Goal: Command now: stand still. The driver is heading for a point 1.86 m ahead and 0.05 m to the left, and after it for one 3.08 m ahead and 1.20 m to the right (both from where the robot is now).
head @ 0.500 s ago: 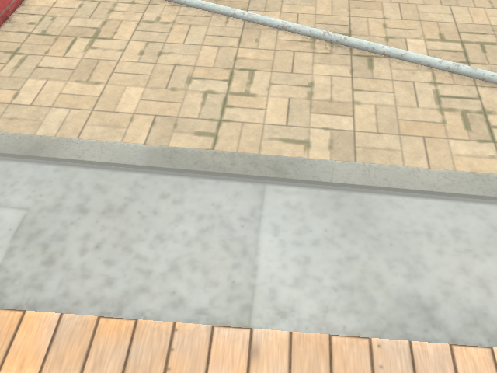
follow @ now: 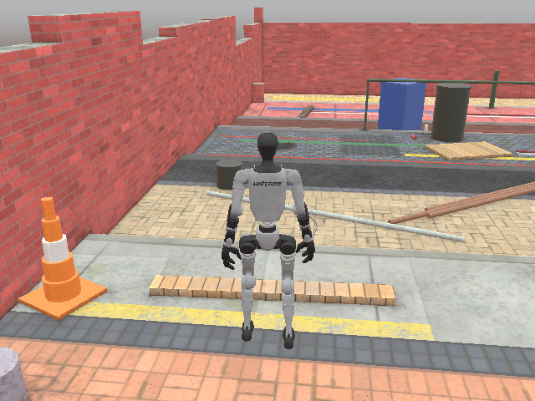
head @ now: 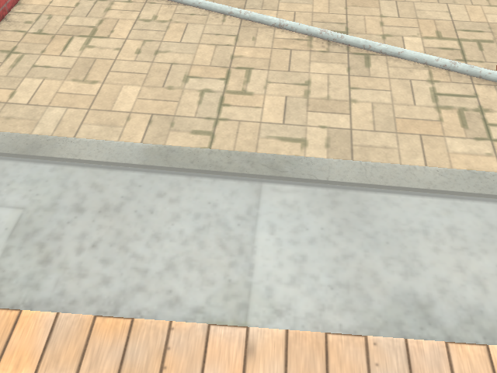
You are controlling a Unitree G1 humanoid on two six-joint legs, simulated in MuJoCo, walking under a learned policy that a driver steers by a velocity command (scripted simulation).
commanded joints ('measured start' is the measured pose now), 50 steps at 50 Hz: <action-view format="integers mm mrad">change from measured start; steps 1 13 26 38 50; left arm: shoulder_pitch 97 116 130 138 143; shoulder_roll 87 76 66 59 54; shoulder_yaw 15 17 19 21 22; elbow -6 -5 -6 -7 -8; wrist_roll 0 -2 -3 -4 -5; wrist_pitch -4 -4 -5 -5 -6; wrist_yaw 2 2 0 -1 -2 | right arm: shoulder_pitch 22 45 69 87 103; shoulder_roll -99 -89 -80 -73 -67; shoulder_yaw -14 -12 -12 -12 -13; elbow -22 -14 -10 -9 -8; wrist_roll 0 1 2 2 3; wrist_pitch -6 -7 -9 -11 -12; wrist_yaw -4 -7 -9 -10 -12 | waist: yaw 0 -1 0 0 0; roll -9 -9 -9 -9 -9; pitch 21 26 30 33 36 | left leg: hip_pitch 84 81 79 79 79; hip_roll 14 16 17 18 19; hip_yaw -7 -5 -2 0 1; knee -65 -64 -61 -58 -56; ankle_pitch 137 141 144 150 154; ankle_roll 37 32 27 24 20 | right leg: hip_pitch -126 -128 -130 -130 -130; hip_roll -2 0 1 2 3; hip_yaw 1 4 6 8 10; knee -110 -112 -113 -114 -114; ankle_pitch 89 93 98 105 111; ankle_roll -12 -17 -22 -25 -28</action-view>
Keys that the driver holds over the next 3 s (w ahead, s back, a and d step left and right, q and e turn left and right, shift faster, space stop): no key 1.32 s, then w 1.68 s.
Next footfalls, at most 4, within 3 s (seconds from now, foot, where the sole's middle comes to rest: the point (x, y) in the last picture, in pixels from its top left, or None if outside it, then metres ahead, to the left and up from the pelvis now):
1.88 right None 0.29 -0.14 -0.77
2.34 left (227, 328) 0.60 0.09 -0.71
2.84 right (315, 263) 0.84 -0.17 -0.77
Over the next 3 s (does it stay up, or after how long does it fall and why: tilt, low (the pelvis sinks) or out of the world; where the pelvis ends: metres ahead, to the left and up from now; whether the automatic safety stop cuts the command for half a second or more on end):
stays up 0.78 -0.10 -0.01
